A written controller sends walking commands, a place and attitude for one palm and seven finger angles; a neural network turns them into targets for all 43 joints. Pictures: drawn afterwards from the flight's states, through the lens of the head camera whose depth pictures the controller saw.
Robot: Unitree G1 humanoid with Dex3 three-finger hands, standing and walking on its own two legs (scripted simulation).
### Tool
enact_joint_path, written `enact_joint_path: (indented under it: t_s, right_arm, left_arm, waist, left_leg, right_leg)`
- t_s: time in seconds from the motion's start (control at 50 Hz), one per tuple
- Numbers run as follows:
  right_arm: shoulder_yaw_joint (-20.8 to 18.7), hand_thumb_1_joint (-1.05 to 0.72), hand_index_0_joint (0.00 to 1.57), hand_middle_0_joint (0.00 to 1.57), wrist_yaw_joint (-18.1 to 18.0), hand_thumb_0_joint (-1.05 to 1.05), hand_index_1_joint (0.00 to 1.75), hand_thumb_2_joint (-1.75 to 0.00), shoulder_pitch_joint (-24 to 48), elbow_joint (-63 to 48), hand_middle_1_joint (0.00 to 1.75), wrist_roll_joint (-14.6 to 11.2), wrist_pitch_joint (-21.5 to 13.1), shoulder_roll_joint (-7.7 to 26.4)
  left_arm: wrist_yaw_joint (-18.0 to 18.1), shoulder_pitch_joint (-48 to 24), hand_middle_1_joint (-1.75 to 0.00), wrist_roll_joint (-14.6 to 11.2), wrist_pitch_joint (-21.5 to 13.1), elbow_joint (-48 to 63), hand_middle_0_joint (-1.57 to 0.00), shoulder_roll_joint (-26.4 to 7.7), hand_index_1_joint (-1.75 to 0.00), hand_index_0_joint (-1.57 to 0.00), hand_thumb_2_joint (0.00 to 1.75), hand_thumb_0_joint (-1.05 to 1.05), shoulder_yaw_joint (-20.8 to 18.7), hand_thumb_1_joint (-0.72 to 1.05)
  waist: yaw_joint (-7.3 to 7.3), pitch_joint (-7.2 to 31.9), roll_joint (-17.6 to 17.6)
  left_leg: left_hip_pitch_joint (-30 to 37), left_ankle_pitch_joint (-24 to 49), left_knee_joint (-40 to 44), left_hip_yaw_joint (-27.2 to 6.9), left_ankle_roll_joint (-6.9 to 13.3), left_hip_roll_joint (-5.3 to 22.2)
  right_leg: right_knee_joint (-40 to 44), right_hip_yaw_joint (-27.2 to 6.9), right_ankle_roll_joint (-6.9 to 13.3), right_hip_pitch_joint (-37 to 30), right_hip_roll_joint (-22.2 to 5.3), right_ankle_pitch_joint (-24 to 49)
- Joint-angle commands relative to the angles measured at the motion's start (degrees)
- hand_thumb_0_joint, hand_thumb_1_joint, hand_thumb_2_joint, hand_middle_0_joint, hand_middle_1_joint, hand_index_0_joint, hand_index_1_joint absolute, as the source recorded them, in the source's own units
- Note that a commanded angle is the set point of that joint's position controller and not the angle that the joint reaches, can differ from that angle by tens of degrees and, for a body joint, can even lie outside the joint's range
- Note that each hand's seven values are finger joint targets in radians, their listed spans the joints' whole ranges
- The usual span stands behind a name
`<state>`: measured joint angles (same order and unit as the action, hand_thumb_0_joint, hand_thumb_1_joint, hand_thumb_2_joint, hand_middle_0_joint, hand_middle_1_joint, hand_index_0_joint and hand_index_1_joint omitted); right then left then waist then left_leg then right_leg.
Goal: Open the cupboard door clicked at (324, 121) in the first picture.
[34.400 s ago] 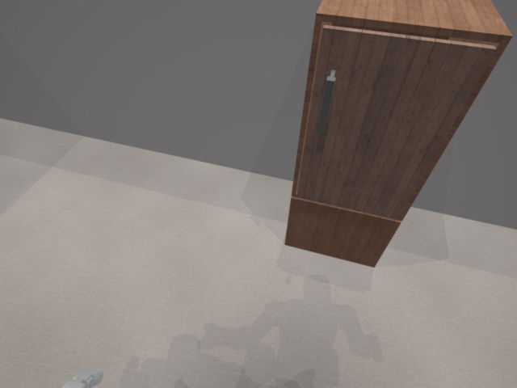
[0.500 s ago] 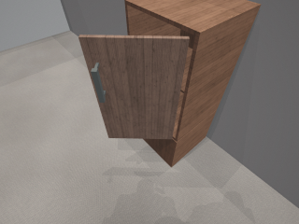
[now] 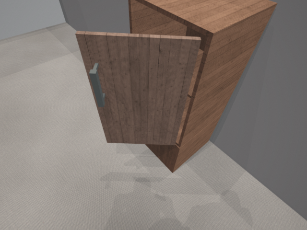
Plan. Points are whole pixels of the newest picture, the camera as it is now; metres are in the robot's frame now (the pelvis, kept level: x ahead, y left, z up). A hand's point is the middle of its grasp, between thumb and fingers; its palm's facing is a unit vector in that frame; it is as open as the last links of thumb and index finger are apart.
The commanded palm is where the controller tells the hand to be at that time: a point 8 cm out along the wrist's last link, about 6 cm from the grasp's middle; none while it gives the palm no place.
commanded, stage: come to a stop and stand still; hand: left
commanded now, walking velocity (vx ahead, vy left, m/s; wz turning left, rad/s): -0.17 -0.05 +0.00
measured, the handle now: (99, 85) +0.54 +0.23 +0.04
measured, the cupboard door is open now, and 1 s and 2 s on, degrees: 48 48 48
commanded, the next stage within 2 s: look again from close up in 0.92 s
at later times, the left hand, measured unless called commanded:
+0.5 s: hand out of the picture +0.04 +0.17 -0.16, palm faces -0.01 -0.97 -0.24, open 7.3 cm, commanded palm none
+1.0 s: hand out of the picture -0.06 +0.19 -0.16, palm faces +0.03 -0.98 -0.20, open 7.4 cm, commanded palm none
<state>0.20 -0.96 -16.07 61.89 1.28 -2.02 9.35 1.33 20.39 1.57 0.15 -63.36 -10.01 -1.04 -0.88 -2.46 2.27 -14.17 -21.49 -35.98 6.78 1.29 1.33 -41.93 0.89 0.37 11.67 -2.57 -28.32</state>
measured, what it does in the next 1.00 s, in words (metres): stands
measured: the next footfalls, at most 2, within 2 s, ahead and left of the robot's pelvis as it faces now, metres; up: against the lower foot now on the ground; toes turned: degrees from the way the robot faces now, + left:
none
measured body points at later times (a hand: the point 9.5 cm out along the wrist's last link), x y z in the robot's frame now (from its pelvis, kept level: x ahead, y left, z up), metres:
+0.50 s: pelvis -0.01 -0.01 +0.01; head +0.01 -0.02 +0.46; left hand +0.04 +0.22 -0.14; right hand +0.05 -0.25 -0.14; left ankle -0.02 +0.11 -0.72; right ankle -0.04 -0.11 -0.72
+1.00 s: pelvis -0.05 +0.01 +0.01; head -0.04 +0.01 +0.46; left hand -0.06 +0.24 -0.14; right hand -0.05 -0.21 -0.14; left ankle -0.02 +0.11 -0.72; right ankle -0.04 -0.11 -0.72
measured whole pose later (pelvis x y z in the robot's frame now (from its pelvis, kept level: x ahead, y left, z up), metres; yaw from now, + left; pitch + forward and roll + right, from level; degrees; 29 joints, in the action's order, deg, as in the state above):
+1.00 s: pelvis -0.05 +0.01 +0.01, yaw +1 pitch -1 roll +0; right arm 0.8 -0.5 -18.3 61.7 1.0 -0.2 9.2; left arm 1.6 19.1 1.1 0.1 -61.3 -10.2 0.4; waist 0.0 -1.2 0.6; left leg -13.9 -12.6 -27.6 4.1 1.6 0.1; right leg -28.2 4.2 -0.3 12.6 -2.4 -14.4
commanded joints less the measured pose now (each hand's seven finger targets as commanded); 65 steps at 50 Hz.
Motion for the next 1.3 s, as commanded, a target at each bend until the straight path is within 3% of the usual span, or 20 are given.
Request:
enact_joint_path:
  t_s: [0.0,0.02,0.04,0.06,0.1,0.14,0.18,0.26,0.34,0.36,0.38,0.4,0.44,0.48,0.5,0.56,0.64,0.76,0.9,1.28]
  right_arm:
    - [-1.24,-0.9,0.2,0.2,-1.73,0.0,0.3,-0.9,-3.66,-0.72,0.3,-0.28,-0.2,7.31]
    - [-1.24,-0.9,0.2,0.2,-1.82,0.0,0.3,-0.9,-0.59,-1.54,0.3,-0.64,-0.13,7.87]
    - [-1.51,-0.9,0.2,0.2,-1.68,0.0,0.3,-0.9,0.53,-2.26,0.3,-1.1,-0.15,7.22]
    - [-1.39,-0.9,0.2,0.2,-1.46,0.0,0.3,-0.9,-0.41,-2.59,0.3,-1.24,-0.09,5.71]
    - [-1.52,-0.9,0.2,0.2,-1.39,0.0,0.3,-0.9,-0.35,-1.68,0.3,-0.98,0.72,4.36]
    - [-1.55,-0.9,0.2,0.2,-1.41,0.0,0.3,-0.9,-1.35,-1.05,0.3,-0.96,1.05,3.72]
    - [-1.65,-0.9,0.2,0.2,-1.48,0.0,0.3,-0.9,-1.67,-0.79,0.3,-0.8,1.03,3.57]
    - [-1.62,-0.9,0.2,0.2,-1.46,0.0,0.3,-0.9,-0.8,-0.77,0.3,-0.55,0.9,4.69]
    - [-1.5,-0.9,0.2,0.2,-1.27,0.0,0.3,-0.9,0.42,-0.91,0.3,-0.42,0.88,5.06]
    - [-2.45,-0.9,0.2,0.2,-0.69,0.0,0.3,-0.9,4.22,-5.06,0.3,-1.07,1.08,8.17]
    - [-1.56,-0.9,0.2,0.2,-0.14,0.0,0.3,-0.9,4.54,-7.43,0.3,-0.92,1.39,5.66]
    - [-1.64,-0.9,0.2,0.2,-0.07,0.0,0.3,-0.9,1.26,-7.4,0.3,-0.62,1.11,3.46]
    - [-1.9,-0.9,0.2,0.2,-0.34,0.0,0.3,-0.9,-0.58,-6.89,0.3,-0.72,1.13,4.38]
    - [-2.07,-0.9,0.2,0.2,-0.59,0.0,0.3,-0.9,-0.53,-6.81,0.3,-0.35,1.15,6.09]
    - [-1.99,-0.9,0.2,0.2,-0.56,0.0,0.3,-0.9,0.43,-7.04,0.3,-0.28,1.27,6.41]
    - [-1.73,-0.9,0.2,0.2,-0.29,0.0,0.3,-0.9,2.34,-8.12,0.3,-0.13,1.68,6.75]
    - [-1.56,-0.9,0.2,0.2,0.05,0.0,0.3,-0.9,0.9,-7.78,0.3,0.15,1.67,7.12]
    - [-1.34,-0.9,0.2,0.2,0.04,0.0,0.3,-0.9,-0.82,-6.59,0.3,0.05,1.01,7.5]
    - [-0.92,-0.9,0.2,0.2,-0.14,0.0,0.3,-0.9,-2.66,-4.05,0.3,-0.39,0.4,6.59]
    - [-0.77,-0.9,0.2,0.2,-0.49,0.0,0.3,-0.9,-3.6,0.23,0.3,-0.61,0.19,4.13]
  left_arm:
    - [0.86,-0.43,-0.3,-0.9,-1.47,3.96,-0.2,-1.96,-0.3,-0.2,0.9,0.0,-0.52,0.9]
    - [0.84,3.56,-0.3,-0.88,-1.68,2.42,-0.2,-3.11,-0.3,-0.2,0.9,0.0,-0.73,0.9]
    - [1.0,4.77,-0.3,-0.67,-2.19,1.74,-0.2,-5.73,-0.3,-0.2,0.9,0.0,-0.97,0.9]
    - [1.07,4.0,-0.3,-0.86,-2.3,1.92,-0.2,-6.63,-0.3,-0.2,0.9,0.0,-0.76,0.9]
    - [1.32,2.0,-0.3,-0.74,-2.1,2.53,-0.2,-7.4,-0.3,-0.2,0.9,0.0,-0.85,0.9]
    - [1.68,1.96,-0.3,-0.69,-1.78,3.07,-0.2,-7.01,-0.3,-0.2,0.9,0.0,-0.81,0.9]
    - [1.87,1.15,-0.3,-0.62,-1.53,3.99,-0.2,-6.56,-0.3,-0.2,0.9,0.0,-0.85,0.9]
    - [1.6,-1.87,-0.3,-0.72,-1.06,5.34,-0.2,-6.26,-0.3,-0.2,0.9,0.0,-0.92,0.9]
    - [1.28,-3.46,-0.3,-0.64,-1.08,5.41,-0.2,-6.67,-0.3,-0.2,0.9,0.0,-0.9,0.9]
    - [3.36,0.57,-0.3,-0.42,-1.7,3.88,-0.2,-6.65,-0.3,-0.2,0.9,0.0,-0.82,0.9]
    - [3.07,0.04,-0.3,-0.16,-2.74,5.13,-0.2,-9.5,-0.3,-0.2,0.9,0.0,-1.14,0.9]
    - [2.67,-0.63,-0.3,-0.28,-3.08,6.32,-0.2,-8.83,-0.3,-0.2,0.9,0.0,-0.83,0.9]
    - [2.23,-3.17,-0.3,-0.72,-2.68,7.8,-0.2,-7.71,-0.3,-0.2,0.9,0.0,-0.28,0.9]
    - [2.0,-4.34,-0.3,-0.73,-1.97,8.61,-0.2,-6.75,-0.3,-0.2,0.9,0.0,-0.15,0.9]
    - [1.81,-4.35,-0.3,-0.77,-1.64,8.61,-0.2,-6.77,-0.3,-0.2,0.9,0.0,-0.15,0.9]
    - [1.15,-5.15,-0.3,-0.67,-0.88,8.65,-0.2,-6.66,-0.3,-0.2,0.9,0.0,0.12,0.9]
    - [0.63,-4.52,-0.3,-0.6,-0.6,8.89,-0.2,-6.96,-0.3,-0.2,0.9,0.0,0.08,0.9]
    - [0.39,-2.39,-0.3,-0.63,-0.76,7.9,-0.2,-6.31,-0.3,-0.2,0.9,0.0,0.23,0.9]
    - [0.47,0.15,-0.3,-0.7,-1.3,5.4,-0.2,-5.47,-0.3,-0.2,0.9,0.0,0.6,0.9]
    - [0.84,2.29,-0.3,-0.63,-1.53,1.98,-0.2,-3.2,-0.3,-0.2,0.9,0.0,0.77,0.9]
  waist:
    - [-0.03,-0.81,-9.54]
    - [-2.01,1.54,-7.35]
    - [-1.32,2.96,-1.99]
    - [-0.11,4.33,-0.01]
    - [0.3,2.7,4.22]
    - [0.31,4.04,5.34]
    - [0.39,5.38,3.23]
    - [0.41,5.65,-1.54]
    - [0.44,4.2,-1.44]
    - [-0.16,-0.21,-2.72]
    - [0.67,0.53,-0.43]
    - [1.95,6.42,3.39]
    - [2.59,9.49,2.41]
    - [2.15,5.48,-2.68]
    - [1.6,3.69,-5.2]
    - [1.38,-2.44,-2.31]
    - [1.6,-3.22,-2.6]
    - [1.12,-1.53,-3.27]
    - [0.81,0.19,-1.83]
    - [0.54,-1.7,-2.72]
  left_leg:
    - [7.09,53.1,9.38,-11.59,8.78,13.58]
    - [5.04,46.69,6.59,-8.57,5.69,10.6]
    - [2.1,34.84,5.34,-5.91,2.33,7.26]
    - [0.92,23.07,7.35,-4.76,0.46,5.33]
    - [0.62,19.32,7.09,-3.72,-0.54,4.09]
    - [1.08,20.75,6.76,-3.14,-0.79,3.91]
    - [2.99,25.55,7.7,-3.38,-0.7,4.38]
    - [6.46,29.51,9.34,-4.69,0.15,5.81]
    - [5.96,25.25,10.9,-4.92,-0.02,5.84]
    - [1.01,25.16,-1.03,-2.72,-1.52,6.41]
    - [-3.68,13.69,-1.53,-2.57,-1.77,3.59]
    - [-3.9,4.26,0.86,-3.11,-0.87,2.0]
    - [1.36,10.35,6.45,-4.37,-0.41,1.95]
    - [4.09,22.52,6.98,-6.24,0.37,4.89]
    - [3.29,23.36,7.37,-6.85,0.33,5.21]
    - [-1.08,10.22,11.31,-8.32,0.7,4.71]
    - [-3.37,0.44,14.4,-9.35,0.98,3.95]
    - [-4.33,-1.47,17.06,-10.96,1.35,4.6]
    - [-2.88,4.32,16.49,-10.35,1.51,4.67]
    - [-1.78,6.9,16.87,-9.59,1.14,4.68]
  right_leg:
    - [5.54,1.53,0.83,7.18,-1.04,1.99]
    - [14.31,1.06,0.53,0.57,-1.21,16.48]
    - [15.61,-3.37,1.42,-3.23,-4.06,33.14]
    - [14.38,-5.48,3.04,-4.55,-8.05,42.63]
    - [12.56,-4.68,3.45,-4.61,-8.69,53.34]
    - [11.78,-3.92,3.51,-5.75,-8.84,57.95]
    - [11.01,-2.95,3.17,-5.7,-7.7,56.12]
    - [13.39,-2.03,2.09,-2.54,-5.32,39.98]
    - [15.93,-2.34,2.07,-2.28,-4.97,35.43]
    - [17.37,-6.4,0.15,0.04,-7.79,52.09]
    - [17.01,-7.04,1.74,-5.05,-11.0,63.6]
    - [13.87,-7.46,3.77,-9.17,-11.96,70.43]
    - [11.68,-4.04,4.23,-8.4,-9.21,59.45]
    - [12.65,-2.12,2.85,-2.29,-5.23,41.0]
    - [13.66,-1.93,2.59,-0.76,-4.59,33.46]
    - [18.02,-3.06,2.27,3.35,-3.41,14.74]
    - [19.94,-3.28,2.28,4.79,-2.92,5.01]
    - [19.15,-2.1,1.89,3.09,-2.83,7.01]
    - [19.23,-1.87,1.73,0.84,-3.56,12.31]
    - [20.21,-1.81,1.46,1.27,-3.67,14.51]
